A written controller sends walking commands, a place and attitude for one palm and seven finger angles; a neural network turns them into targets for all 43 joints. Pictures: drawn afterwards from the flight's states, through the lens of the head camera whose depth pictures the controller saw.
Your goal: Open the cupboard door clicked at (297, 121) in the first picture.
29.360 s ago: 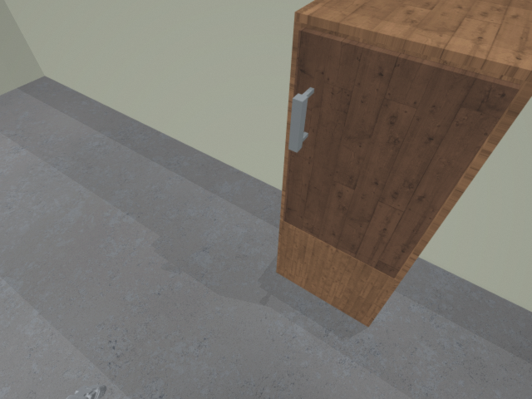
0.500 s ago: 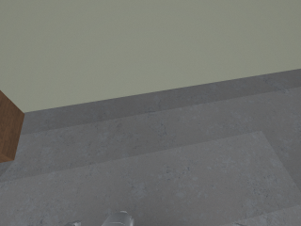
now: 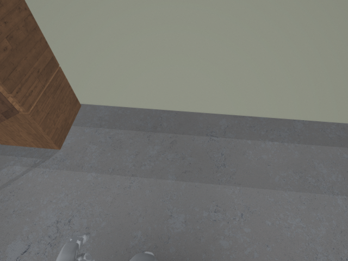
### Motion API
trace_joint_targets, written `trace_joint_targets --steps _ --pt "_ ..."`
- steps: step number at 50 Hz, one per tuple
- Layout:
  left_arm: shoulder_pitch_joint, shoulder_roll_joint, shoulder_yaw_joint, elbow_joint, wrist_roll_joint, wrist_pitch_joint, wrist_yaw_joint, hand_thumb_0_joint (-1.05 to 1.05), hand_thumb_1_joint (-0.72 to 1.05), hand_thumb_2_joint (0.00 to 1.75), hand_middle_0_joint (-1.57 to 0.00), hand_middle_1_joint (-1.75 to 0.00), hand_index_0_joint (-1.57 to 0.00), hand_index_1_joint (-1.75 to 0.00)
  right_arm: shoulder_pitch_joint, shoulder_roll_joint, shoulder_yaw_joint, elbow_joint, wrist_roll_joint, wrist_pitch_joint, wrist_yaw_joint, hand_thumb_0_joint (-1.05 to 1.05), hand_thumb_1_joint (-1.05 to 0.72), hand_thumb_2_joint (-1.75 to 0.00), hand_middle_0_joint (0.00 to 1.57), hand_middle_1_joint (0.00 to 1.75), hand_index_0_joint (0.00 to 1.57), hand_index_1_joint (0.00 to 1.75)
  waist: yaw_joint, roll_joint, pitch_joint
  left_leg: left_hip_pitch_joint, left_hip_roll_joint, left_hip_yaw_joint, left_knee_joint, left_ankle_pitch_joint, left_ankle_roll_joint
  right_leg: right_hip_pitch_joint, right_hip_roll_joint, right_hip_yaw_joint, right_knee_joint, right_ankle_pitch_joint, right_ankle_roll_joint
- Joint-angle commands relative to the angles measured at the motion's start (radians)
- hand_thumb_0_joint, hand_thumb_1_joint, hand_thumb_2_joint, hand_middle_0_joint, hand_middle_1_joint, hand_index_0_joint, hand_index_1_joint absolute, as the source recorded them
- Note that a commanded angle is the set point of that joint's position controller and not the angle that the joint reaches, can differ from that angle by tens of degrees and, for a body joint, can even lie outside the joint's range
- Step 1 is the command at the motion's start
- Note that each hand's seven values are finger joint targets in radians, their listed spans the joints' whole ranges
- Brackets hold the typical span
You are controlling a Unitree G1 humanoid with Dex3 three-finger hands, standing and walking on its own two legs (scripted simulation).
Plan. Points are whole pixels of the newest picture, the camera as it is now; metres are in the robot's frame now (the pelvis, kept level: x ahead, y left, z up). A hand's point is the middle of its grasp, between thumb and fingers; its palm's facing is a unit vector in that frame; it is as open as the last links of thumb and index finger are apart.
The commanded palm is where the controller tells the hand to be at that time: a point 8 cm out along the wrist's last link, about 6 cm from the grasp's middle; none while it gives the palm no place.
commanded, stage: turn to face it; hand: left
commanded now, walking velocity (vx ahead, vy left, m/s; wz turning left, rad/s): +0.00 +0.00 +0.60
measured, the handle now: out of the picture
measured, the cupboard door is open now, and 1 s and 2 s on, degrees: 50 50 50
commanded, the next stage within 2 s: take the last steps up to it in 1.24 s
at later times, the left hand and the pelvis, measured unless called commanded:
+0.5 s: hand out of the picture +0.04 +0.24 -0.16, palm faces +0.34 -0.91 -0.25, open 7.4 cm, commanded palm none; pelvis +0.02 +0.01 +0.01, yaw +18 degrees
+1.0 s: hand out of the picture -0.04 +0.21 -0.18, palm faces +0.61 -0.76 -0.22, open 7.4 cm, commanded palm none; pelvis +0.04 +0.01 +0.00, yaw +36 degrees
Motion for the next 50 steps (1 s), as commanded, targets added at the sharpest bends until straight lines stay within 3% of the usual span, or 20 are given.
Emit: trace_joint_targets --steps 1,3,8,11,12,13,14,16,19,27,28,30,32,35,39,42,43,44,45,50 --pt "0.062 0.17 0.031 -0.055 0.005 -0.023 0.027 0.0 0.9 0.9 -0.2 -0.3 -0.2 -0.3 -0.074 -0.115 -0.038 -0.104 0.001 -0.018 0.001 0.0 -0.9 -0.9 0.2 0.3 0.2 0.3 0.024 -0.279 -0.082 -0.22 0.045 0.058 0.521 -0.145 -0.027 0.14 -0.344 0.257 -0.262 0.247 -0.176" --pt "0.016 0.129 0.019 -0.065 0.007 -0.021 0.027 0.0 0.9 0.9 -0.2 -0.3 -0.2 -0.3 -0.058 -0.098 -0.029 -0.088 0.007 -0.013 0.01 0.0 -0.9 -0.9 0.2 0.3 0.2 0.3 0.002 -0.284 -0.082 -0.166 0.071 0.109 0.462 -0.103 -0.045 0.143 -0.285 0.062 -0.206 0.447 -0.148" --pt "0.129 0.191 0.04 -0.017 0.014 -0.024 0.02 0.0 0.9 0.9 -0.2 -0.3 -0.2 -0.3 -0.126 -0.05 -0.003 -0.102 0.014 -0.029 0.02 0.0 -0.9 -0.9 0.2 0.3 0.2 0.3 0.061 -0.213 -0.115 -0.043 0.033 0.23 0.045 -0.083 -0.043 0.264 -0.297 -0.025 -0.08 0.688 -0.119" --pt "0.109 0.199 0.043 -0.017 -0.001 -0.019 0.01 0.0 0.9 0.9 -0.2 -0.3 -0.2 -0.3 -0.022 -0.102 -0.012 -0.077 0.01 -0.039 0.016 0.0 -0.9 -0.9 0.2 0.3 0.2 0.3 -0.003 -0.173 -0.155 0.194 0.024 0.231 -0.215 0.163 -0.014 0.144 -0.276 -0.102 0.083 0.59 -0.034" --pt "0.106 0.16 0.039 -0.036 -0.005 -0.015 0.005 0.0 0.9 0.9 -0.2 -0.3 -0.2 -0.3 0.032 -0.177 -0.031 -0.072 0.003 -0.047 0.013 0.0 -0.9 -0.9 0.2 0.3 0.2 0.3 -0.034 0.012 -0.21 0.369 0.176 0.037 -0.264 0.401 0.051 -0.036 -0.211 -0.146 0.264 0.361 0.025" --pt "0.069 0.083 0.015 -0.082 -0.012 -0.011 0.001 0.0 0.9 0.9 -0.2 -0.3 -0.2 -0.3 0.131 -0.293 -0.06 -0.06 -0.005 -0.05 0.003 0.0 -0.9 -0.9 0.2 0.3 0.2 0.3 -0.086 0.31 -0.235 0.483 0.447 -0.318 -0.287 0.858 0.225 -0.286 -0.079 -0.144 0.499 -0.329 0.086" --pt "-0.001 0.104 0.013 -0.107 -0.001 0.002 0.008 0.0 0.9 0.9 -0.2 -0.3 -0.2 -0.3 0.184 -0.308 -0.062 -0.036 -0.003 -0.044 -0.009 0.0 -0.9 -0.9 0.2 0.3 0.2 0.3 -0.104 0.169 -0.23 0.44 0.486 -0.319 -0.283 0.8 0.28 -0.312 -0.077 -0.026 0.611 -0.353 0.066" --pt "-0.028 0.085 0.017 -0.075 -0.005 0.004 0.012 0.0 0.9 0.9 -0.2 -0.3 -0.2 -0.3 0.105 -0.251 -0.05 -0.052 -0.005 -0.052 -0.031 0.0 -0.9 -0.9 0.2 0.3 0.2 0.3 -0.066 0.218 -0.204 0.357 0.372 -0.238 -0.29 0.687 0.232 -0.327 -0.081 0.034 0.649 -0.228 0.061" --pt "0.014 0.08 0.019 -0.037 -0.004 0.013 -0.001 0.0 0.9 0.9 -0.2 -0.3 -0.2 -0.3 0.003 -0.205 -0.031 -0.076 -0.006 -0.055 -0.032 0.0 -0.9 -0.9 0.2 0.3 0.2 0.3 -0.01 0.134 -0.144 0.248 0.285 -0.131 -0.32 0.533 0.177 -0.24 -0.06 0.018 0.545 -0.127 0.06" --pt "0.11 0.088 0.022 -0.024 -0.006 -0.003 0.002 0.0 0.9 0.9 -0.2 -0.3 -0.2 -0.3 -0.076 -0.209 -0.045 -0.091 -0.001 -0.034 -0.02 0.0 -0.9 -0.9 0.2 0.3 0.2 0.3 0.038 0.119 -0.129 0.048 0.209 -0.173 -0.266 0.325 0.13 0.108 0.03 -0.035 0.018 0.017 0.037" --pt "0.149 0.115 0.031 -0.019 -0.003 -0.012 0.007 0.0 0.9 0.9 -0.2 -0.3 -0.2 -0.3 -0.089 -0.182 -0.042 -0.1 0.004 -0.033 -0.017 0.0 -0.9 -0.9 0.2 0.3 0.2 0.3 0.061 0.059 -0.137 -0.025 0.158 -0.15 -0.201 0.236 0.089 0.208 -0.016 0.007 -0.133 0.057 0.024" --pt "0.167 0.25 0.051 -0.03 0.017 -0.021 0.019 0.0 0.9 0.9 -0.2 -0.3 -0.2 -0.3 -0.1 -0.109 -0.031 -0.138 0.011 -0.033 -0.003 0.0 -0.9 -0.9 0.2 0.3 0.2 0.3 0.085 -0.31 -0.122 -0.203 -0.034 0.089 0.269 -0.238 -0.022 0.212 -0.45 0.409 -0.333 0.083 -0.17" --pt "0.081 0.175 0.039 -0.049 0.009 -0.022 0.031 0.0 0.9 0.9 -0.2 -0.3 -0.2 -0.3 -0.085 -0.12 -0.041 -0.116 0.006 -0.019 0.001 0.0 -0.9 -0.9 0.2 0.3 0.2 0.3 0.029 -0.257 -0.098 -0.189 0.042 0.06 0.506 -0.167 -0.018 0.119 -0.386 0.291 -0.278 0.182 -0.192" --pt "0.055 0.139 0.023 -0.054 0.011 -0.025 0.024 0.0 0.9 0.9 -0.2 -0.3 -0.2 -0.3 -0.098 -0.079 -0.019 -0.099 0.008 -0.015 0.015 0.0 -0.9 -0.9 0.2 0.3 0.2 0.3 0.018 -0.26 -0.077 -0.131 0.062 0.14 0.36 -0.122 -0.045 0.148 -0.288 0.031 -0.19 0.49 -0.141" --pt "0.141 0.189 0.038 -0.014 0.014 -0.025 0.019 0.0 0.9 0.9 -0.2 -0.3 -0.2 -0.3 -0.137 -0.049 0.0 -0.104 0.015 -0.028 0.02 0.0 -0.9 -0.9 0.2 0.3 0.2 0.3 0.061 -0.222 -0.107 -0.029 0.032 0.227 0.061 -0.091 -0.038 0.232 -0.303 -0.027 -0.098 0.647 -0.119" --pt "0.121 0.19 0.041 -0.004 0.002 -0.019 0.01 0.0 0.9 0.9 -0.2 -0.3 -0.2 -0.3 -0.037 -0.087 -0.007 -0.079 0.01 -0.037 0.017 0.0 -0.9 -0.9 0.2 0.3 0.2 0.3 0.002 -0.163 -0.139 0.202 0.033 0.217 -0.21 0.148 -0.012 0.11 -0.281 -0.097 0.045 0.494 -0.037" --pt "0.119 0.155 0.038 -0.027 -0.006 -0.013 0.005 0.0 0.9 0.9 -0.2 -0.3 -0.2 -0.3 0.014 -0.164 -0.026 -0.076 0.002 -0.046 0.011 0.0 -0.9 -0.9 0.2 0.3 0.2 0.3 -0.028 0.009 -0.181 0.363 0.172 0.048 -0.266 0.358 0.052 -0.06 -0.221 -0.147 0.206 0.313 0.023" --pt "0.09 0.082 0.014 -0.068 -0.012 -0.01 0.0 0.0 0.9 0.9 -0.2 -0.3 -0.2 -0.3 0.1 -0.27 -0.051 -0.066 -0.006 -0.05 0.002 0.0 -0.9 -0.9 0.2 0.3 0.2 0.3 -0.072 0.287 -0.207 0.462 0.436 -0.293 -0.305 0.752 0.216 -0.283 -0.088 -0.155 0.435 -0.307 0.085" --pt "0.031 0.093 0.01 -0.094 0.0 -0.001 0.008 0.0 0.9 0.9 -0.2 -0.3 -0.2 -0.3 0.152 -0.299 -0.054 -0.044 -0.007 -0.044 -0.007 0.0 -0.9 -0.9 0.2 0.3 0.2 0.3 -0.092 0.179 -0.208 0.386 0.486 -0.297 -0.303 0.664 0.279 -0.272 -0.081 -0.043 0.554 -0.36 0.058" --pt "0.042 0.065 0.013 -0.008 -0.003 0.013 0.0 0.0 0.9 0.9 -0.2 -0.3 -0.2 -0.3 0.006 -0.184 -0.016 -0.066 -0.009 -0.061 -0.038 0.0 -0.9 -0.9 0.2 0.3 0.2 0.3 -0.005 0.13 -0.141 0.25 0.302 -0.13 -0.329 0.558 0.194 -0.232 -0.06 0.011 0.535 -0.145 0.047"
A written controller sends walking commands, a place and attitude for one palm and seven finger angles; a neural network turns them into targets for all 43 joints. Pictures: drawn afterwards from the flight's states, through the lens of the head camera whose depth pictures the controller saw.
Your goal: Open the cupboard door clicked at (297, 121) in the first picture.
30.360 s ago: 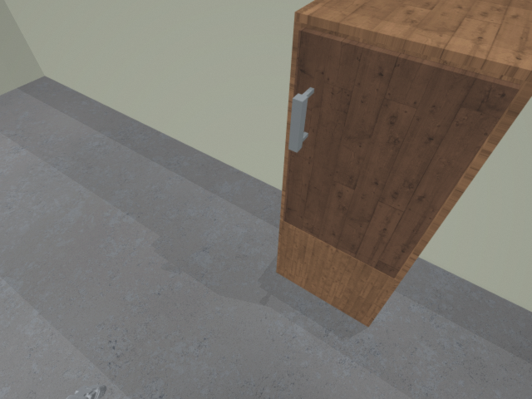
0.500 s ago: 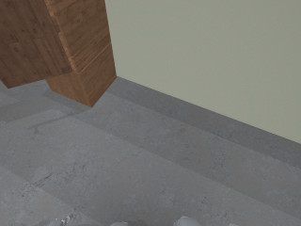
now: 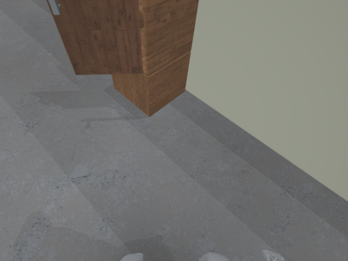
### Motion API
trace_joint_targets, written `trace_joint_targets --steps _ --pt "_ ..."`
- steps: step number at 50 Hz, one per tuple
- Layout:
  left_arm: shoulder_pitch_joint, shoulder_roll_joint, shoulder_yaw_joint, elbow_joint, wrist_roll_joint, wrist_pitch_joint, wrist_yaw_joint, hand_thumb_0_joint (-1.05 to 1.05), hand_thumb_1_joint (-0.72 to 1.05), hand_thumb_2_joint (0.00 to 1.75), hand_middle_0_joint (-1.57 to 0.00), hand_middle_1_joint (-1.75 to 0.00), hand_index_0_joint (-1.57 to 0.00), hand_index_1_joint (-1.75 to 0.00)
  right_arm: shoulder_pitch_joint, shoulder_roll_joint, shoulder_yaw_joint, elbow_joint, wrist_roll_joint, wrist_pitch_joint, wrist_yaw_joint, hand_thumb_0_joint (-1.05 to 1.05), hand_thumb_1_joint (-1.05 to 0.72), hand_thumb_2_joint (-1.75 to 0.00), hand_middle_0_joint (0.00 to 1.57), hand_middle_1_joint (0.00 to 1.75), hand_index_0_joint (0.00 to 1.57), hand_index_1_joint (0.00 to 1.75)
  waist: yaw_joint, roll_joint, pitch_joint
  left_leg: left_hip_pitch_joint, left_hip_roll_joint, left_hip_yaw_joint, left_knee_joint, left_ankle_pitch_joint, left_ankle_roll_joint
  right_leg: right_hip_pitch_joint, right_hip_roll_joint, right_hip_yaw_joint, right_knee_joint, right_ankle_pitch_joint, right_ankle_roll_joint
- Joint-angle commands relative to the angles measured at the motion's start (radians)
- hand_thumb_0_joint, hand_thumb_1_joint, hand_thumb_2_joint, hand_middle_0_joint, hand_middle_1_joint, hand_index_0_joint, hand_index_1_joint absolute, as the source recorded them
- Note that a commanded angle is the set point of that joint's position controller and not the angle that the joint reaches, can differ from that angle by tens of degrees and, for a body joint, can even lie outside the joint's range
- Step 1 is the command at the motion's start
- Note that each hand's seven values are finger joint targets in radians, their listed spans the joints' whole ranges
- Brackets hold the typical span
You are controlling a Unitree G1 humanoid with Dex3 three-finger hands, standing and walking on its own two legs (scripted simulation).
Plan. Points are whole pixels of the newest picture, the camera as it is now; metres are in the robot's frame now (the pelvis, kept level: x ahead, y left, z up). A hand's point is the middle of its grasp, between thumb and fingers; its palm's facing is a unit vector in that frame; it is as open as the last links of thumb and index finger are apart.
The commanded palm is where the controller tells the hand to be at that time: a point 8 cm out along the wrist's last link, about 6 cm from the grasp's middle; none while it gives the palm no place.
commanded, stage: turn to face it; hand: left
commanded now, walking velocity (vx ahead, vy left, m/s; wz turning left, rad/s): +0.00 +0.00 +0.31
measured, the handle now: out of the picture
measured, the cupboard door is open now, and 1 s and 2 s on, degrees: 50 50 50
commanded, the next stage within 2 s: take the last steps up to it in 0.24 s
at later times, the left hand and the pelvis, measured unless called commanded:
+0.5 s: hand out of the picture +0.02 +0.17 -0.16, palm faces +0.23 -0.96 -0.18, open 7.3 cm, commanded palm none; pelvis +0.01 -0.01 +0.01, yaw +11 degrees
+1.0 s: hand (89, 227) +0.20 +0.23 -0.15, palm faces +0.24 -0.95 -0.20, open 7.4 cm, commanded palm none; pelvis +0.13 +0.02 +0.00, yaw +15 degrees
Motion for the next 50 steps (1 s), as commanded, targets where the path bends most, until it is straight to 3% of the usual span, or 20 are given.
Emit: trace_joint_targets --steps 1,6,9,10,11,12,15,18,22,25,27,28,30,35,42,46,47,48,49,50 --pt "-0.021 0.057 0.011 -0.09 0.001 -0.036 -0.002 0.0 0.9 0.9 -0.2 -0.3 -0.2 -0.3 0.065 -0.192 -0.041 -0.031 0.001 -0.017 -0.032 0.0 -0.9 -0.9 0.2 0.3 0.2 0.3 -0.022 0.188 -0.168 0.201 0.257 -0.266 -0.271 0.485 0.137 -0.071 0.015 0.044 -0.022 0.062 -0.009" --pt "-0.003 0.041 0.005 -0.076 -0.001 -0.039 -0.002 0.0 0.9 0.9 -0.2 -0.3 -0.2 -0.3 0.052 -0.188 -0.043 -0.017 -0.001 -0.004 -0.027 0.0 -0.9 -0.9 0.2 0.3 0.2 0.3 -0.018 0.207 -0.149 0.111 0.233 -0.28 -0.282 0.346 0.125 0.102 0.073 0.003 -0.286 0.085 -0.024" --pt "0.084 0.059 0.01 -0.047 -0.001 -0.056 0.004 0.0 0.9 0.9 -0.2 -0.3 -0.2 -0.3 0.017 -0.162 -0.039 -0.015 0.011 0.001 -0.022 0.0 -0.9 -0.9 0.2 0.3 0.2 0.3 0.029 0.158 -0.152 0.009 0.173 -0.26 -0.206 0.245 0.068 0.303 0.076 -0.001 -0.583 0.279 -0.033" --pt "0.1 0.106 0.018 -0.043 0.006 -0.068 0.012 0.0 0.9 0.9 -0.2 -0.3 -0.2 -0.3 0.023 -0.123 -0.035 -0.018 0.02 0.0 -0.017 0.0 -0.9 -0.9 0.2 0.3 0.2 0.3 0.038 0.032 -0.156 -0.079 0.099 -0.2 -0.102 0.124 0.014 0.388 -0.037 0.127 -0.713 0.279 -0.065" --pt "0.095 0.179 0.033 -0.043 0.016 -0.074 0.016 0.0 0.9 0.9 -0.2 -0.3 -0.2 -0.3 0.029 -0.069 -0.025 -0.033 0.024 0.0 -0.01 0.0 -0.9 -0.9 0.2 0.3 0.2 0.3 0.031 -0.201 -0.126 -0.176 -0.04 -0.054 0.069 -0.114 -0.056 0.384 -0.249 0.347 -0.797 0.315 -0.167" --pt "0.086 0.216 0.033 -0.063 0.017 -0.07 0.014 0.0 0.9 0.9 -0.2 -0.3 -0.2 -0.3 0.01 -0.09 -0.031 -0.047 0.02 0.008 -0.003 0.0 -0.9 -0.9 0.2 0.3 0.2 0.3 0.049 -0.17 -0.107 -0.131 -0.037 -0.053 0.264 -0.284 -0.059 0.257 -0.361 0.371 -0.831 0.335 -0.251" --pt "0.02 0.127 0.017 -0.058 0.013 -0.08 0.022 0.0 0.9 0.9 -0.2 -0.3 -0.2 -0.3 0.006 -0.086 -0.035 0.0 0.018 0.021 -0.005 0.0 -0.9 -0.9 0.2 0.3 0.2 0.3 0.009 -0.195 -0.073 -0.177 0.007 -0.068 0.468 -0.205 -0.068 0.271 -0.23 0.206 -0.742 0.643 -0.242" --pt "0.055 0.126 0.02 -0.042 0.019 -0.085 0.02 0.0 0.9 0.9 -0.2 -0.3 -0.2 -0.3 -0.002 -0.043 -0.02 0.017 0.022 0.014 0.001 0.0 -0.9 -0.9 0.2 0.3 0.2 0.3 0.025 -0.149 -0.094 -0.114 0.002 -0.004 0.269 -0.207 -0.079 0.334 -0.208 0.121 -0.705 0.755 -0.214" --pt "0.116 0.168 0.038 0.005 0.02 -0.094 0.006 0.0 0.9 0.9 -0.2 -0.3 -0.2 -0.3 -0.017 -0.038 -0.014 0.019 0.018 -0.005 0.014 0.0 -0.9 -0.9 0.2 0.3 0.2 0.3 0.051 -0.14 -0.086 -0.041 -0.003 0.054 0.034 -0.154 -0.073 0.345 -0.239 0.138 -0.723 0.463 -0.199" --pt "0.061 0.155 0.043 0.002 0.009 -0.084 -0.007 0.0 0.9 0.9 -0.2 -0.3 -0.2 -0.3 0.103 -0.071 -0.016 0.054 0.013 -0.022 0.008 0.0 -0.9 -0.9 0.2 0.3 0.2 0.3 -0.021 -0.037 -0.085 0.237 -0.007 0.053 -0.224 -0.013 -0.043 0.129 -0.186 0.055 -0.613 0.205 -0.125" --pt "-0.016 0.047 0.019 -0.07 0.004 -0.077 -0.024 0.0 0.9 0.9 -0.2 -0.3 -0.2 -0.3 0.27 -0.225 -0.053 0.074 -0.006 -0.026 -0.008 0.0 -0.9 -0.9 0.2 0.3 0.2 0.3 -0.095 0.382 -0.104 0.418 0.344 -0.442 -0.398 -0.101 0.143 -0.222 0.026 -0.125 -0.141 -0.089 -0.028" --pt "-0.096 0.055 0.012 -0.082 0.014 -0.077 -0.019 0.0 0.9 0.9 -0.2 -0.3 -0.2 -0.3 0.303 -0.217 -0.045 0.089 -0.006 -0.029 -0.016 0.0 -0.9 -0.9 0.2 0.3 0.2 0.3 -0.119 0.318 -0.096 0.35 0.369 -0.503 -0.433 -0.146 0.202 -0.26 0.006 -0.022 0.004 -0.085 -0.056" --pt "-0.117 0.048 0.014 -0.062 0.013 -0.082 -0.027 0.0 0.9 0.9 -0.2 -0.3 -0.2 -0.3 0.241 -0.159 -0.028 0.073 0.0 -0.046 -0.029 0.0 -0.9 -0.9 0.2 0.3 0.2 0.3 -0.068 0.228 -0.031 0.246 0.315 -0.432 -0.45 -0.132 0.196 -0.284 -0.026 0.041 0.11 0.06 -0.067" --pt "-0.043 0.027 0.003 -0.004 0.013 -0.08 -0.036 0.0 0.9 0.9 -0.2 -0.3 -0.2 -0.3 0.231 -0.117 -0.008 0.097 0.009 -0.078 -0.031 0.0 -0.9 -0.9 0.2 0.3 0.2 0.3 -0.015 0.132 -0.078 0.3 0.23 -0.217 -0.436 0.224 0.17 -0.192 -0.018 0.003 -0.033 0.2 -0.052" --pt "-0.148 0.011 -0.009 -0.042 0.013 -0.089 -0.034 0.0 0.9 0.9 -0.2 -0.3 -0.2 -0.3 0.296 -0.103 -0.004 0.154 0.004 -0.075 -0.023 0.0 -0.9 -0.9 0.2 0.3 0.2 0.3 -0.034 0.147 -0.024 0.263 0.228 -0.194 -0.432 0.231 0.179 -0.072 0.017 -0.037 -0.318 0.217 -0.055" --pt "-0.038 0.021 0.005 -0.008 0.015 -0.1 -0.031 0.0 0.9 0.9 -0.2 -0.3 -0.2 -0.3 0.275 -0.089 0.0 0.171 0.007 -0.072 -0.026 0.0 -0.9 -0.9 0.2 0.3 0.2 0.3 0.031 0.085 -0.036 0.136 0.166 -0.136 -0.28 0.237 0.12 0.236 0.056 -0.062 -0.533 0.301 -0.07" --pt "0.079 0.065 0.02 0.024 0.017 -0.111 -0.027 0.0 0.9 0.9 -0.2 -0.3 -0.2 -0.3 0.264 -0.076 0.001 0.166 0.016 -0.077 -0.022 0.0 -0.9 -0.9 0.2 0.3 0.2 0.3 0.082 0.011 -0.082 0.012 0.103 -0.087 -0.122 0.206 0.08 0.459 0.009 0.013 -0.603 0.311 -0.095" --pt "0.23 0.159 0.044 0.062 0.022 -0.122 -0.017 0.0 0.9 0.9 -0.2 -0.3 -0.2 -0.3 0.279 -0.041 0.002 0.146 0.027 -0.082 -0.015 0.0 -0.9 -0.9 0.2 0.3 0.2 0.3 0.131 -0.194 -0.177 -0.201 -0.009 0.016 0.147 -0.002 0.015 0.705 -0.257 0.335 -0.705 0.238 -0.191" --pt "0.294 0.217 0.055 0.074 0.009 -0.117 -0.011 0.0 0.9 0.9 -0.2 -0.3 -0.2 -0.3 0.245 -0.061 -0.006 0.11 0.017 -0.074 -0.013 0.0 -0.9 -0.9 0.2 0.3 0.2 0.3 0.137 -0.226 -0.173 -0.311 -0.033 0.003 0.408 -0.31 -0.012 0.676 -0.441 0.573 -0.842 0.192 -0.292" --pt "0.23 0.177 0.051 0.062 0.003 -0.115 -0.001 0.0 0.9 0.9 -0.2 -0.3 -0.2 -0.3 0.192 -0.08 -0.015 0.111 0.01 -0.065 -0.013 0.0 -0.9 -0.9 0.2 0.3 0.2 0.3 0.115 -0.145 -0.096 -0.338 0.038 -0.073 0.524 -0.238 -0.018 0.523 -0.425 0.568 -0.878 0.035 -0.3"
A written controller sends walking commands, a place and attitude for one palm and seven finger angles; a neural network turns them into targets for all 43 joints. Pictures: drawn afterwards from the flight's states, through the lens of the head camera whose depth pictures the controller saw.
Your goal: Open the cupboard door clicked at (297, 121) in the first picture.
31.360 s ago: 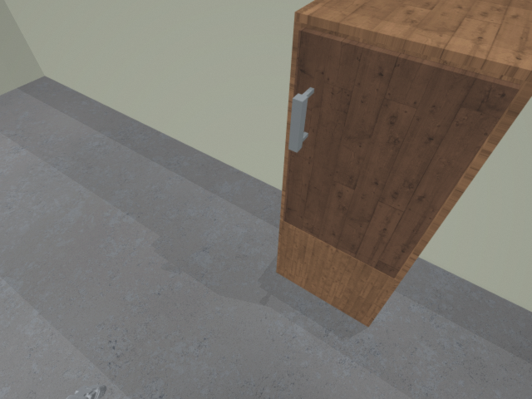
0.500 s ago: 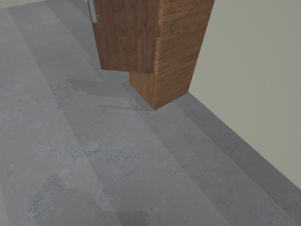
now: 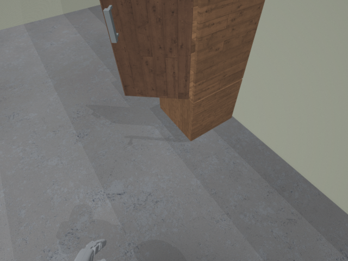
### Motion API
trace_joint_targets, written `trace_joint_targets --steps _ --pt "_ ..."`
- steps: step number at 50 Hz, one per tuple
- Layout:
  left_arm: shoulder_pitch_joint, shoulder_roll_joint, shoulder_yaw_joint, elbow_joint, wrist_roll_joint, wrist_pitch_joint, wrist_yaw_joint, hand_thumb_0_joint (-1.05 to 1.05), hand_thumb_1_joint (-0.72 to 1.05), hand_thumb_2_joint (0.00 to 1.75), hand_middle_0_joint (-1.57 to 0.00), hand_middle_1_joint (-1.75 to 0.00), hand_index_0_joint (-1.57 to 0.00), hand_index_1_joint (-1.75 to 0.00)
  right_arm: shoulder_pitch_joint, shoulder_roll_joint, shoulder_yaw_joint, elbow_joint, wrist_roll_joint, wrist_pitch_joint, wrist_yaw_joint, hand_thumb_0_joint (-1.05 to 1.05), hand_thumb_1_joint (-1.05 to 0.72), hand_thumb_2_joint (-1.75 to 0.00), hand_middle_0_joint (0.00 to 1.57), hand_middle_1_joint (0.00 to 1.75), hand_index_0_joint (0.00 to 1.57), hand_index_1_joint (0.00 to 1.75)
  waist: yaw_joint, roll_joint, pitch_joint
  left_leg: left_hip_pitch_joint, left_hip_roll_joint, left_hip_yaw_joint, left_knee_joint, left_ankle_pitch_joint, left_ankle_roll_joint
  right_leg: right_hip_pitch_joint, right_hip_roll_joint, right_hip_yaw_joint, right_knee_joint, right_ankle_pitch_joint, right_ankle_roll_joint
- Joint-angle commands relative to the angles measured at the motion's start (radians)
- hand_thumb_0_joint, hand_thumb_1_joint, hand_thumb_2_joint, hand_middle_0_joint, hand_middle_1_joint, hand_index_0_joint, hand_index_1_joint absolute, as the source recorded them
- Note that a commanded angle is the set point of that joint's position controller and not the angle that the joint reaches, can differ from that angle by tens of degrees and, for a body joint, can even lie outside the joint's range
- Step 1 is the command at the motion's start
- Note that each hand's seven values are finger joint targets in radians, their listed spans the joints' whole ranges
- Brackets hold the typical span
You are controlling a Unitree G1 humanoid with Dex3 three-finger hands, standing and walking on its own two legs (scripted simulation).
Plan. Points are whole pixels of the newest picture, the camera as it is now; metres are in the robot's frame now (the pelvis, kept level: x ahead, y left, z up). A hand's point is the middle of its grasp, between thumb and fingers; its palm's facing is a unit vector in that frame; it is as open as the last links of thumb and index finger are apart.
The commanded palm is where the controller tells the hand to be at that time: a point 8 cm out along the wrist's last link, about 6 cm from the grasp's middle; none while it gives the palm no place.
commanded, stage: take the last steps up to it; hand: left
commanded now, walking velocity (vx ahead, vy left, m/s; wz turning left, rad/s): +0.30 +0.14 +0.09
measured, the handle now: (112, 24) +0.97 +0.28 +0.07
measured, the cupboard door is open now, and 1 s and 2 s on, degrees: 50 50 50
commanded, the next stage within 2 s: come to a stop and stand still in 0.78 s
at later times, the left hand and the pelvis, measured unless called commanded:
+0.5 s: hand out of the picture +0.15 +0.28 -0.17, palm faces +0.11 -0.98 -0.18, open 7.4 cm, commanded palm none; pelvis +0.18 +0.09 +0.01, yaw +1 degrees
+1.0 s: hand (93, 163) +0.44 +0.29 -0.15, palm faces +0.05 -0.98 -0.20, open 7.2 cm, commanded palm none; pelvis +0.37 +0.11 +0.02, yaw +0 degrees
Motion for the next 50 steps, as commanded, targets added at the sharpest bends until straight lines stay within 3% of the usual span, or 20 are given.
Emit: trace_joint_targets --steps 1,5,13,16,17,18,19,21,23,26,33,36,37,38,39,41,42,45,48,50 --pt "0.259 0.203 0.051 0.021 -0.008 -0.011 0.041 0.0 0.9 0.9 -0.2 -0.3 -0.2 -0.3 -0.139 -0.129 -0.045 -0.123 -0.001 -0.011 -0.002 0.0 -0.9 -0.9 0.2 0.3 0.2 0.3 0.119 -0.203 0.015 -0.562 0.125 -0.089 0.542 0.009 -0.032 0.288 -0.419 0.546 -0.423 -0.321 -0.18" --pt "0.196 0.106 0.026 0.024 -0.002 -0.04 0.038 0.0 0.9 0.9 -0.2 -0.3 -0.2 -0.3 -0.098 -0.056 -0.038 -0.094 -0.008 0.015 0.021 0.0 -0.9 -0.9 0.2 0.3 0.2 0.3 0.042 -0.159 0.001 -0.428 0.165 -0.017 0.379 0.204 -0.078 0.139 -0.281 0.17 -0.437 -0.002 -0.098" --pt "0.24 0.182 0.037 0.083 0.007 -0.041 0.027 0.0 0.9 0.9 -0.2 -0.3 -0.2 -0.3 -0.235 -0.055 -0.036 -0.168 -0.002 -0.008 0.049 0.0 -0.9 -0.9 0.2 0.3 0.2 0.3 0.07 -0.193 -0.007 -0.283 0.106 0.087 -0.037 0.251 -0.077 0.188 -0.257 0.066 -0.355 0.114 -0.077" --pt "0.216 0.185 0.039 0.082 0.002 -0.024 0.025 0.0 0.9 0.9 -0.2 -0.3 -0.2 -0.3 -0.115 -0.125 -0.045 -0.137 -0.005 -0.022 0.036 0.0 -0.9 -0.9 0.2 0.3 0.2 0.3 -0.009 -0.103 -0.035 0.015 0.065 0.132 -0.177 0.254 -0.059 0.064 -0.196 0.004 -0.172 0.094 -0.037" --pt "0.228 0.145 0.031 0.073 0.001 -0.021 0.02 0.0 0.9 0.9 -0.2 -0.3 -0.2 -0.3 0.01 -0.209 -0.066 -0.107 -0.012 -0.028 0.024 0.0 -0.9 -0.9 0.2 0.3 0.2 0.3 -0.06 0.081 -0.101 0.195 0.179 -0.014 -0.206 0.213 -0.012 -0.069 -0.117 -0.053 0.081 0.016 -0.006" --pt "0.225 0.086 0.018 0.035 -0.008 -0.019 0.016 0.0 0.9 0.9 -0.2 -0.3 -0.2 -0.3 0.142 -0.318 -0.092 -0.085 -0.024 -0.031 0.005 0.0 -0.9 -0.9 0.2 0.3 0.2 0.3 -0.103 0.318 -0.178 0.317 0.407 -0.353 -0.326 0.198 0.092 -0.254 0.013 -0.103 0.4 -0.353 0.034" --pt "0.162 0.09 0.012 0.005 -0.003 -0.021 0.022 0.0 0.9 0.9 -0.2 -0.3 -0.2 -0.3 0.151 -0.32 -0.087 -0.078 -0.02 -0.024 -0.006 0.0 -0.9 -0.9 0.2 0.3 0.2 0.3 -0.106 0.239 -0.173 0.271 0.469 -0.418 -0.381 0.155 0.157 -0.32 0.008 0.013 0.6 -0.389 0.001" --pt "0.1 0.087 0.012 0.007 -0.008 -0.017 0.018 0.0 0.9 0.9 -0.2 -0.3 -0.2 -0.3 0.002 -0.233 -0.062 -0.117 -0.011 -0.032 -0.019 0.0 -0.9 -0.9 0.2 0.3 0.2 0.3 -0.048 0.183 -0.089 0.106 0.441 -0.337 -0.412 0.156 0.162 -0.38 -0.067 0.091 0.724 -0.216 -0.009" --pt "0.143 0.069 0.01 0.039 0.002 -0.005 0.006 0.0 0.9 0.9 -0.2 -0.3 -0.2 -0.3 -0.067 -0.174 -0.042 -0.128 -0.012 -0.049 -0.023 0.0 -0.9 -0.9 0.2 0.3 0.2 0.3 0.006 0.09 -0.041 -0.003 0.381 -0.196 -0.445 0.26 0.114 -0.304 -0.089 0.087 0.647 -0.127 0.005" --pt "0.164 0.049 0.007 0.04 0.001 0.01 0.004 0.0 0.9 0.9 -0.2 -0.3 -0.2 -0.3 -0.072 -0.155 -0.035 -0.111 -0.007 -0.061 -0.023 0.0 -0.9 -0.9 0.2 0.3 0.2 0.3 0.032 0.078 -0.074 0.029 0.345 -0.08 -0.453 0.419 0.124 -0.245 -0.08 0.062 0.467 -0.084 0.018" --pt "0.057 0.048 0.003 -0.008 0.003 0.01 0.002 0.0 0.9 0.9 -0.2 -0.3 -0.2 -0.3 -0.051 -0.161 -0.035 -0.073 -0.011 -0.047 -0.017 0.0 -0.9 -0.9 0.2 0.3 0.2 0.3 0.032 0.068 -0.002 -0.001 0.323 -0.022 -0.426 0.455 0.126 -0.082 -0.023 0.005 0.116 -0.013 0.008" --pt "0.124 0.074 0.014 0.01 0.004 0.006 0.006 0.0 0.9 0.9 -0.2 -0.3 -0.2 -0.3 -0.056 -0.148 -0.027 -0.057 -0.007 -0.038 -0.018 0.0 -0.9 -0.9 0.2 0.3 0.2 0.3 0.078 0.023 -0.012 -0.071 0.26 0.027 -0.286 0.421 0.068 0.138 0.017 -0.02 -0.032 0.055 -0.007" --pt "0.225 0.121 0.026 0.036 0.006 -0.005 0.011 0.0 0.9 0.9 -0.2 -0.3 -0.2 -0.3 -0.064 -0.133 -0.022 -0.058 0.001 -0.041 -0.016 0.0 -0.9 -0.9 0.2 0.3 0.2 0.3 0.123 -0.053 -0.053 -0.158 0.198 0.066 -0.118 0.399 0.032 0.313 -0.022 0.063 -0.098 0.094 -0.036" --pt "0.335 0.203 0.046 0.067 0.009 -0.016 0.018 0.0 0.9 0.9 -0.2 -0.3 -0.2 -0.3 -0.047 -0.108 -0.023 -0.075 0.01 -0.042 -0.011 0.0 -0.9 -0.9 0.2 0.3 0.2 0.3 0.149 -0.216 -0.11 -0.365 0.087 0.145 0.115 0.192 -0.028 0.502 -0.242 0.358 -0.18 0.131 -0.134" --pt "0.397 0.267 0.055 0.074 -0.008 -0.014 0.024 0.0 0.9 0.9 -0.2 -0.3 -0.2 -0.3 -0.059 -0.117 -0.025 -0.096 0.01 -0.036 -0.009 0.0 -0.9 -0.9 0.2 0.3 0.2 0.3 0.164 -0.3 -0.128 -0.46 0.044 0.11 0.387 -0.183 -0.051 0.513 -0.417 0.577 -0.324 0.134 -0.261" --pt "0.267 0.192 0.039 0.044 -0.013 -0.018 0.041 0.0 0.9 0.9 -0.2 -0.3 -0.2 -0.3 -0.142 -0.116 -0.035 -0.101 0.007 -0.025 -0.013 0.0 -0.9 -0.9 0.2 0.3 0.2 0.3 0.116 -0.201 -0.046 -0.515 0.13 -0.037 0.509 -0.046 -0.054 0.335 -0.372 0.507 -0.368 0.03 -0.24" --pt "0.207 0.148 0.031 0.025 -0.014 -0.015 0.046 0.0 0.9 0.9 -0.2 -0.3 -0.2 -0.3 -0.15 -0.107 -0.036 -0.094 0.004 -0.015 -0.009 0.0 -0.9 -0.9 0.2 0.3 0.2 0.3 0.088 -0.129 -0.01 -0.478 0.162 -0.047 0.462 0.019 -0.062 0.245 -0.332 0.387 -0.379 0.059 -0.215" --pt "0.155 0.106 0.013 0.028 -0.007 -0.035 0.041 0.0 0.9 0.9 -0.2 -0.3 -0.2 -0.3 -0.077 -0.039 -0.017 -0.06 0.006 -0.001 -0.004 0.0 -0.9 -0.9 0.2 0.3 0.2 0.3 0.028 -0.145 -0.073 -0.309 0.145 0.016 0.223 0.087 -0.091 0.176 -0.229 0.141 -0.335 0.435 -0.157" --pt "0.133 0.118 0.016 0.043 -0.006 -0.022 0.05 0.0 0.9 0.9 -0.2 -0.3 -0.2 -0.3 -0.039 -0.006 -0.004 -0.042 0.01 0.007 -0.012 0.0 -0.9 -0.9 0.2 0.3 0.2 0.3 0.018 -0.106 -0.123 -0.175 0.085 0.064 -0.035 0.217 -0.11 0.197 -0.162 0.069 -0.216 0.619 -0.128" --pt "0.127 0.135 0.007 0.057 -0.015 -0.005 0.056 0.0 0.9 0.9 -0.2 -0.3 -0.2 -0.3 -0.032 -0.035 -0.009 -0.036 0.011 0.009 -0.015 0.0 -0.9 -0.9 0.2 0.3 0.2 0.3 0.009 -0.107 -0.129 -0.058 0.083 0.055 -0.188 0.418 -0.105 0.152 -0.137 0.057 -0.137 0.523 -0.072"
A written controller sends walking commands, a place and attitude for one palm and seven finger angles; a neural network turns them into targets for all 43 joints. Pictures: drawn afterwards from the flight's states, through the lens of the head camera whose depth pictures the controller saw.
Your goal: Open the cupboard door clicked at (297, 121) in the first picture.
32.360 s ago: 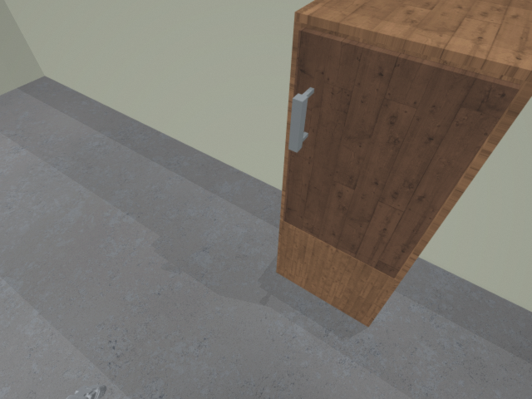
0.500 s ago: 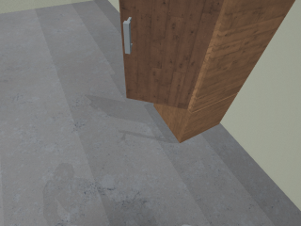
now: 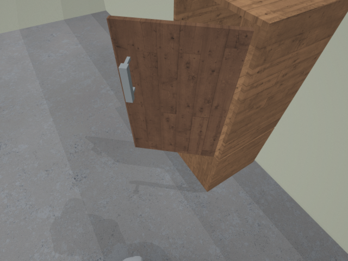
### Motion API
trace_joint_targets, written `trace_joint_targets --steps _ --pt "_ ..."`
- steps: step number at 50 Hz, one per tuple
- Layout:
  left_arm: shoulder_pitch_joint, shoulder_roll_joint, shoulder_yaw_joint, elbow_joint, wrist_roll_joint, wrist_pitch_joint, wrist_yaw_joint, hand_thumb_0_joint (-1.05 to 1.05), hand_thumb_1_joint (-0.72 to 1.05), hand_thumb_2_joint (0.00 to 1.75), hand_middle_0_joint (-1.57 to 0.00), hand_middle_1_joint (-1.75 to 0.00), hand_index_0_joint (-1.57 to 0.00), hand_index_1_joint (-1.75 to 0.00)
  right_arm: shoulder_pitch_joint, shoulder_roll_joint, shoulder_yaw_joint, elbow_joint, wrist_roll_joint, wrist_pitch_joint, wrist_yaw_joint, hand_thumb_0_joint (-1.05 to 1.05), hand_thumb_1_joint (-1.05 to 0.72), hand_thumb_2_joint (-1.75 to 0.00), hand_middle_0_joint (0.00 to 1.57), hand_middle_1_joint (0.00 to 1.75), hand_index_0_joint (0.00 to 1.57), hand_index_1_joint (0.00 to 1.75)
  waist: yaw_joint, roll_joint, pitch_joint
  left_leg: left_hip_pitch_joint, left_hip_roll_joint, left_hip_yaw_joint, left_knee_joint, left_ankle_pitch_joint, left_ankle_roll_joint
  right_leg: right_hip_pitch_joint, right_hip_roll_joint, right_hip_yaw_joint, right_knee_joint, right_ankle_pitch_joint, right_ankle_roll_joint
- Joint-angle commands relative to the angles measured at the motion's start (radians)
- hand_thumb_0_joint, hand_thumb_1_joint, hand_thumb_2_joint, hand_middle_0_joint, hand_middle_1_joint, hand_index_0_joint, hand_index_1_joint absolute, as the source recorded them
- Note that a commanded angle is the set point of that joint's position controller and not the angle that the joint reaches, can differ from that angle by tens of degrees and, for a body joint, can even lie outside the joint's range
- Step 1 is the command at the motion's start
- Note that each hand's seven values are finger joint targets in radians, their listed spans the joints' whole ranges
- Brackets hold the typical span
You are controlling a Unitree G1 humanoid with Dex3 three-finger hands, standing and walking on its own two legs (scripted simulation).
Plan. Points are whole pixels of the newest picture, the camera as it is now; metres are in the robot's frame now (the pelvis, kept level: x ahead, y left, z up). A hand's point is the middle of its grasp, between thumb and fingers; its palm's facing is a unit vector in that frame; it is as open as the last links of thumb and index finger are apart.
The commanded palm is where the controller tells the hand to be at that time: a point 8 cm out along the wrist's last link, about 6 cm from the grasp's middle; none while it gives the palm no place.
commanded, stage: come to a stop and stand still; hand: left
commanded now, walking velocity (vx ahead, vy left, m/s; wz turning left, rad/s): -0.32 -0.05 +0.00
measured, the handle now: (129, 80) +0.60 +0.17 +0.06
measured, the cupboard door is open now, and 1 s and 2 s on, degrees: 50 50 50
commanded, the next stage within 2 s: look again from close up in 0.78 s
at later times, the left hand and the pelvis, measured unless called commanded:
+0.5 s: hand out of the picture +0.08 +0.19 -0.17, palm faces +0.02 -0.97 -0.26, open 7.4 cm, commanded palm none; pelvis +0.02 -0.01 -0.01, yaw -1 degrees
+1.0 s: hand out of the picture +0.07 +0.22 -0.17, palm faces -0.01 -0.96 -0.29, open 7.4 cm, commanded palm none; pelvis +0.01 -0.01 -0.01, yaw -2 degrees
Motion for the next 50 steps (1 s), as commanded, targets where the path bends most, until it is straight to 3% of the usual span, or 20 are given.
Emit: trace_joint_targets --steps 1,3,6,8,16,18,20,21,24,28,30,31,32,35,36,37,38,40,45,50 --pt "0.056 0.122 -0.003 -0.016 -0.003 0.016 0.013 0.0 0.9 0.9 -0.2 -0.3 -0.2 -0.3 0.099 -0.08 -0.009 -0.016 0.006 -0.007 -0.012 0.0 -0.9 -0.9 0.2 0.3 0.2 0.3 0.002 -0.009 -0.136 0.254 0.024 -0.015 -0.255 0.466 0.015 -0.025 -0.127 0.057 0.072 0.422 -0.035" --pt "0.106 0.078 -0.01 -0.024 -0.001 0.046 0.028 0.0 0.9 0.9 -0.2 -0.3 -0.2 -0.3 0.088 -0.191 -0.033 -0.036 0.001 0.003 -0.024 0.0 -0.9 -0.9 0.2 0.3 0.2 0.3 0.009 0.106 -0.094 0.201 0.212 -0.17 -0.27 0.707 0.125 -0.06 -0.033 0.021 0.13 -0.046 0.02" --pt "0.092 0.094 -0.001 -0.041 -0.006 0.081 0.017 0.0 0.9 0.9 -0.2 -0.3 -0.2 -0.3 0.086 -0.217 -0.042 -0.048 -0.008 0.012 -0.051 0.0 -0.9 -0.9 0.2 0.3 0.2 0.3 -0.016 0.25 -0.097 0.265 0.313 -0.277 -0.317 1.043 0.242 -0.191 0.021 0.067 0.477 -0.379 0.028" --pt "0.068 0.104 0.009 -0.052 -0.004 0.081 0.016 0.0 0.9 0.9 -0.2 -0.3 -0.2 -0.3 0.073 -0.226 -0.05 -0.059 -0.012 0.018 -0.059 0.0 -0.9 -0.9 0.2 0.3 0.2 0.3 -0.028 0.215 -0.139 0.339 0.318 -0.252 -0.263 1.088 0.274 -0.267 0.022 0.127 0.608 -0.405 0.024" --pt "0.104 0.089 0.02 -0.083 0.0 0.097 -0.003 0.0 0.9 0.9 -0.2 -0.3 -0.2 -0.3 -0.077 -0.247 -0.068 -0.118 -0.013 0.028 -0.049 0.0 -0.9 -0.9 0.2 0.3 0.2 0.3 0.014 0.191 -0.15 0.182 0.271 -0.168 -0.303 0.584 0.206 -0.087 0.028 0.087 0.313 -0.207 0.016" --pt "0.18 0.113 0.023 -0.07 0.008 0.086 -0.003 0.0 0.9 0.9 -0.2 -0.3 -0.2 -0.3 -0.101 -0.227 -0.066 -0.131 -0.002 0.034 -0.039 0.0 -0.9 -0.9 0.2 0.3 0.2 0.3 0.053 0.105 -0.134 0.064 0.18 -0.123 -0.228 0.289 0.139 0.063 0.016 0.087 0.042 0.018 0.008" --pt "0.1 0.242 0.031 -0.101 0.024 0.072 0.004 0.0 0.9 0.9 -0.2 -0.3 -0.2 -0.3 -0.112 -0.125 -0.05 -0.164 0.011 0.053 -0.016 0.0 -0.9 -0.9 0.2 0.3 0.2 0.3 0.037 -0.287 -0.041 -0.033 -0.063 0.008 0.086 -0.261 0.024 -0.098 -0.31 0.451 -0.22 0.032 -0.146" --pt "0.054 0.255 0.022 -0.129 0.023 0.077 0.0 0.0 0.9 0.9 -0.2 -0.3 -0.2 -0.3 -0.123 -0.122 -0.047 -0.17 0.008 0.061 -0.006 0.0 -0.9 -0.9 0.2 0.3 0.2 0.3 0.039 -0.184 -0.029 0.029 -0.067 -0.042 0.217 -0.273 0.035 -0.23 -0.302 0.412 -0.226 -0.104 -0.182" --pt "-0.012 0.163 0.005 -0.113 0.018 0.054 0.01 0.0 0.9 0.9 -0.2 -0.3 -0.2 -0.3 -0.094 -0.128 -0.049 -0.13 0.006 0.06 -0.011 0.0 -0.9 -0.9 0.2 0.3 0.2 0.3 -0.003 -0.226 -0.001 -0.027 -0.046 -0.07 0.304 -0.185 0.035 -0.149 -0.208 0.322 -0.143 0.203 -0.172" --pt "0.045 0.17 0.003 -0.07 0.012 0.042 0.015 0.0 0.9 0.9 -0.2 -0.3 -0.2 -0.3 -0.041 -0.079 -0.026 -0.091 0.012 0.034 -0.017 0.0 -0.9 -0.9 0.2 0.3 0.2 0.3 0.005 -0.099 -0.084 0.107 -0.065 -0.017 -0.132 -0.094 0.018 0.035 -0.173 0.263 -0.013 0.462 -0.149" --pt "0.061 0.137 -0.008 -0.048 -0.007 0.04 0.009 0.0 0.9 0.9 -0.2 -0.3 -0.2 -0.3 0.005 -0.103 -0.016 -0.058 0.007 0.011 -0.022 0.0 -0.9 -0.9 0.2 0.3 0.2 0.3 0.003 -0.002 -0.107 0.277 0.01 -0.107 -0.343 0.214 0.051 -0.037 -0.106 0.229 0.05 0.29 -0.06" --pt "0.089 0.105 -0.016 -0.042 -0.012 0.042 0.006 0.0 0.9 0.9 -0.2 -0.3 -0.2 -0.3 -0.023 -0.146 -0.017 -0.064 0.0 0.0 -0.027 0.0 -0.9 -0.9 0.2 0.3 0.2 0.3 0.033 0.1 -0.106 0.256 0.116 -0.214 -0.346 0.345 0.102 -0.047 -0.046 0.193 0.039 0.163 -0.014" --pt "0.087 0.09 -0.02 -0.037 -0.004 0.046 0.007 0.0 0.9 0.9 -0.2 -0.3 -0.2 -0.3 -0.039 -0.168 -0.018 -0.07 0.0 0.002 -0.028 0.0 -0.9 -0.9 0.2 0.3 0.2 0.3 0.041 0.082 -0.095 0.181 0.157 -0.219 -0.353 0.297 0.122 0.017 -0.027 0.162 0.011 0.044 -0.001" --pt "0.054 0.101 -0.02 -0.007 -0.005 0.056 0.003 0.0 0.9 0.9 -0.2 -0.3 -0.2 -0.3 -0.047 -0.146 -0.004 -0.037 0.0 -0.001 -0.037 0.0 -0.9 -0.9 0.2 0.3 0.2 0.3 0.038 0.174 -0.04 0.142 0.095 -0.176 -0.387 0.266 0.098 0.045 -0.025 0.143 0.002 0.064 -0.003" --pt "0.058 0.102 -0.021 0.005 -0.005 0.056 0.002 0.0 0.9 0.9 -0.2 -0.3 -0.2 -0.3 -0.044 -0.138 -0.002 -0.03 0.0 0.001 -0.037 0.0 -0.9 -0.9 0.2 0.3 0.2 0.3 0.04 0.141 -0.026 0.133 0.084 -0.171 -0.396 0.205 0.092 0.048 -0.026 0.148 -0.015 0.059 -0.007" --pt "0.072 0.309 -0.03 -0.094 0.02 0.03 0.013 0.0 0.9 0.9 -0.2 -0.3 -0.2 -0.3 -0.072 -0.295 -0.023 -0.136 -0.001 -0.015 -0.032 0.0 -0.9 -0.9 0.2 0.3 0.2 0.3 0.02 0.118 0.077 0.112 0.017 -0.142 -0.369 0.247 0.081 -0.004 -0.007 0.145 -0.006 0.067 -0.027" --pt "0.094 0.245 0.0 -0.106 0.015 0.021 0.018 0.0 0.9 0.9 -0.2 -0.3 -0.2 -0.3 -0.09 -0.279 -0.045 -0.167 -0.005 -0.042 -0.032 0.0 -0.9 -0.9 0.2 0.3 0.2 0.3 0.044 0.056 -0.067 0.149 0.04 -0.146 -0.249 0.243 0.096 -0.008 -0.055 0.195 0.021 0.102 -0.034" --pt "0.083 0.224 -0.001 -0.126 0.011 0.015 0.016 0.0 0.9 0.9 -0.2 -0.3 -0.2 -0.3 -0.025 -0.227 -0.049 -0.174 -0.003 -0.043 -0.036 0.0 -0.9 -0.9 0.2 0.3 0.2 0.3 0.006 0.023 -0.209 0.201 0.019 -0.128 -0.204 0.238 0.1 0.036 -0.08 0.22 0.028 0.175 -0.062" --pt "0.068 0.245 0.007 -0.158 0.011 0.016 0.015 0.0 0.9 0.9 -0.2 -0.3 -0.2 -0.3 -0.038 -0.257 -0.051 -0.197 -0.002 -0.038 -0.033 0.0 -0.9 -0.9 0.2 0.3 0.2 0.3 0.005 0.012 -0.122 0.17 0.026 -0.119 -0.213 0.338 0.111 0.01 -0.065 0.191 0.075 0.304 -0.066" --pt "0.025 0.279 -0.001 -0.152 0.007 0.019 0.008 0.0 0.9 0.9 -0.2 -0.3 -0.2 -0.3 -0.103 -0.303 -0.044 -0.201 -0.004 -0.033 -0.024 0.0 -0.9 -0.9 0.2 0.3 0.2 0.3 0.012 0.01 -0.062 0.158 0.041 -0.137 -0.278 0.266 0.112 -0.012 -0.054 0.188 0.042 0.188 -0.047"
